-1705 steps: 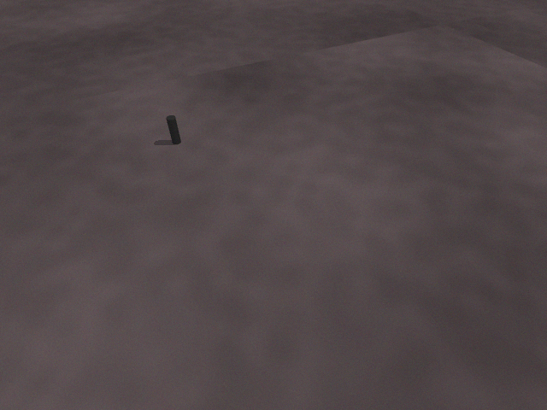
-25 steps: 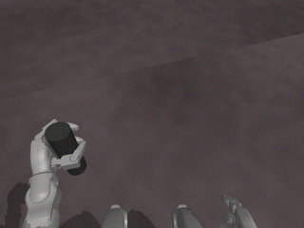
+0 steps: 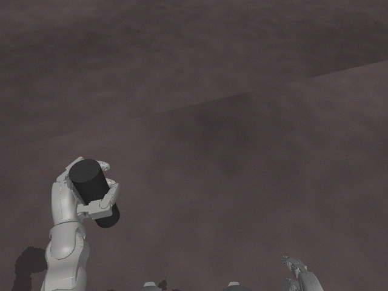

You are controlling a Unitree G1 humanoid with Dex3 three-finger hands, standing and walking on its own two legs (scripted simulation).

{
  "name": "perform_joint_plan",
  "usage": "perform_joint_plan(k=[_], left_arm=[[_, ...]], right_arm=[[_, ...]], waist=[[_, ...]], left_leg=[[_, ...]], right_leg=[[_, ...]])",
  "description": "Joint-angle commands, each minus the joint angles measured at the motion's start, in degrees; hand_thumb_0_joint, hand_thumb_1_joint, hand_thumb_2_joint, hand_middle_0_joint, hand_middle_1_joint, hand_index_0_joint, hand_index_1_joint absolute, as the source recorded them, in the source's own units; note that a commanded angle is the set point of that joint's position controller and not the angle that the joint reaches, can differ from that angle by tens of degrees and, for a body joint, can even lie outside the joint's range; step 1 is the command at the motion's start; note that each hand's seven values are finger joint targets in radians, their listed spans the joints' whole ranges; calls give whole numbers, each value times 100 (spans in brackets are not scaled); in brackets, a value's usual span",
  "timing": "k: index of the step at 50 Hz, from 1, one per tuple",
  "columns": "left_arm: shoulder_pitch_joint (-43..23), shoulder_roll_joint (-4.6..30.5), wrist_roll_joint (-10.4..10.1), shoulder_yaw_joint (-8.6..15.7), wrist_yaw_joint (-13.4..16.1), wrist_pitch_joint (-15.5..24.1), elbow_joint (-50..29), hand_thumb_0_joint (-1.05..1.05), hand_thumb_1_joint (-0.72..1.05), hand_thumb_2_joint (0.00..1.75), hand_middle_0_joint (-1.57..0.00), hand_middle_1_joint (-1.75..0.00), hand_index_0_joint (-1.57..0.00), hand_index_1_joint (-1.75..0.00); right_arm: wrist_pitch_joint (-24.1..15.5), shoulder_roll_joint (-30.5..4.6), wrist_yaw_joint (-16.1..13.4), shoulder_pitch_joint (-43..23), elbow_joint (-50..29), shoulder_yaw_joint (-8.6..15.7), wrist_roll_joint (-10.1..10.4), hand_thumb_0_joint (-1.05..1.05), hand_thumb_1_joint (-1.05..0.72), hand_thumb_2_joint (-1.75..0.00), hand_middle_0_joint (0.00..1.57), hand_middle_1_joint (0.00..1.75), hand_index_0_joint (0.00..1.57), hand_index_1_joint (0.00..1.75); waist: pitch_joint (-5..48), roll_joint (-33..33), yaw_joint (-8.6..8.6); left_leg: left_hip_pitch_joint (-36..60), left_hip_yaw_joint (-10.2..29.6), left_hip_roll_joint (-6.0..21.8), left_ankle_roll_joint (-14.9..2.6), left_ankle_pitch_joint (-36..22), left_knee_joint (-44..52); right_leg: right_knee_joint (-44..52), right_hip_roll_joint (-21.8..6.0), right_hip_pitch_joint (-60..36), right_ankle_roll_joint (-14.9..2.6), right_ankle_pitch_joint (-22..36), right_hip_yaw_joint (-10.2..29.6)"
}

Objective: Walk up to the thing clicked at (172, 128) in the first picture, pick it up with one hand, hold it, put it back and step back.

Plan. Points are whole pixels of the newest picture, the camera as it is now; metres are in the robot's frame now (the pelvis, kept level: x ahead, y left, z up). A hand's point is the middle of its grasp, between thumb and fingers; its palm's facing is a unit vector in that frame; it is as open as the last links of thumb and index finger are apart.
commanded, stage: lift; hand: left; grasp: from the side
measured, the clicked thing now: (97, 196) +0.33 +0.19 +0.01
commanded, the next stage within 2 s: hold in 0.28 s
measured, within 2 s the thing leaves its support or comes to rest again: neither
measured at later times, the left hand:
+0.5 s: hand (100, 181) +0.34 +0.18 +0.05, palm faces +0.21 -0.98 -0.03, open 7.3 cm
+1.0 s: hand (96, 180) +0.34 +0.18 +0.07, palm faces +0.21 -0.98 -0.03, open 7.3 cm
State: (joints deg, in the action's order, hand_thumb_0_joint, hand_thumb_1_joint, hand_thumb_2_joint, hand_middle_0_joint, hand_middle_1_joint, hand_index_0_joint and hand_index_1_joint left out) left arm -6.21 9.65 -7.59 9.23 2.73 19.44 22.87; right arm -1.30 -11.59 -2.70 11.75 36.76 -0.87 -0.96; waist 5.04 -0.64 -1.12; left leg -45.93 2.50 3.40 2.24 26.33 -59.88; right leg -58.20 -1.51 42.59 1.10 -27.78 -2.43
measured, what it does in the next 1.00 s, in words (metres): stands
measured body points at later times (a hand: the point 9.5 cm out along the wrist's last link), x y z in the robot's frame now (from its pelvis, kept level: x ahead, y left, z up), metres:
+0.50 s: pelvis +0.01 +0.00 +0.02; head +0.07 +0.01 +0.47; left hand +0.33 +0.23 +0.06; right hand +0.15 -0.24 -0.09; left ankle +0.03 +0.14 -0.67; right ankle +0.01 -0.13 -0.67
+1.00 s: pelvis +0.01 +0.00 +0.03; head +0.06 +0.01 +0.48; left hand +0.32 +0.23 +0.07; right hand +0.15 -0.24 -0.08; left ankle +0.03 +0.14 -0.67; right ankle +0.01 -0.13 -0.67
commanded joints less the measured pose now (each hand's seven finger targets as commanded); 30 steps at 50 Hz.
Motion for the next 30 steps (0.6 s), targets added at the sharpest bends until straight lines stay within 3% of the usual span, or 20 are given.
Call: perform_joint_plan(k=[1, 2, 7, 12, 19, 21, 24, 28, 30], left_arm=[[-1756, 794, -93, 295, 12, 655, -1675, 0, 43, 122, -118, -127, -119, -127], [-1629, 639, -114, 182, -9, 653, -1538, 0, 43, 123, -119, -129, -120, -129], [-1723, 722, -101, 218, 7, 674, -1619, 0, 42, 122, -119, -129, -120, -129], [-1922, 793, -105, 282, 38, 720, -1704, 0, 41, 122, -119, -129, -120, -129], [-1751, 748, -63, 258, 17, 714, -1525, 0, 46, 124, -120, -130, -121, -130], [-1740, 676, -66, 181, 1, 699, -1498, 0, 44, 117, -122, -130, -123, -130], [-1777, 766, -85, 267, 35, 688, -1713, 0, 43, 115, -121, -129, -123, -128], [-1687, 563, -99, 156, 62, 632, -1508, 0, 43, 115, -120, -128, -122, -128], [-1771, 827, -41, 292, 90, 652, -1705, 0, 43, 117, -122, -130, -124, -130]], right_arm=[[-205, -746, -43, -63, -642, 305, 8, 0, -89, -90, 20, 30, 20, 30], [-203, -748, -28, -37, -648, 304, 3, 0, -89, -90, 20, 30, 20, 30], [-170, -771, -34, 30, -601, 310, -19, 0, -90, -90, 20, 30, 20, 30], [-163, -784, -64, -1, -555, 319, -21, 0, -90, -90, 20, 30, 20, 30], [-93, -796, -41, -5, -528, 343, -32, 0, -89, -90, 20, 30, 20, 30], [-86, -794, -25, 17, -538, 347, -29, 0, -91, -90, 20, 30, 20, 30], [-76, -764, -30, -35, -547, 334, -24, 0, -91, -90, 20, 30, 20, 30], [-79, -776, -24, -74, -564, 347, -14, 0, -91, -90, 20, 30, 20, 30], [-79, -796, -31, -47, -515, 376, -7, 0, -91, -90, 20, 30, 20, 30]], waist=[[1744, -266, 12], [1863, -288, -31], [1971, -213, -28], [1861, -180, -51], [1758, -258, 8], [1713, -277, -40], [1640, -212, 13], [1591, -108, -35], [1675, -260, 47]], left_leg=[[1479, -157, -237, -191, -1155, 1012], [1529, -148, -236, -181, -1248, 1028], [1714, -164, -234, -191, -1692, 1045], [1768, -221, -250, -206, -1602, 1138], [1974, -227, -244, -178, -1904, 1252], [2052, -211, -232, -164, -1877, 1321], [1982, -237, -255, -179, -1775, 1366], [2063, -231, -241, -175, -1789, 1420], [2142, -246, -244, -166, -1878, 1449]], right_leg=[[959, 198, -859, -128, 1526, -16], [943, 201, -940, -144, 1596, -28], [1011, 204, -1223, -122, 2053, 0], [1159, 168, -1346, -83, 2066, 64], [1232, 201, -1454, -104, 2284, 26], [1265, 217, -1434, -121, 2215, 1], [1373, 198, -1572, -89, 2175, 22], [1415, 212, -1598, -84, 2162, 3], [1410, 200, -1645, -96, 2235, 23]])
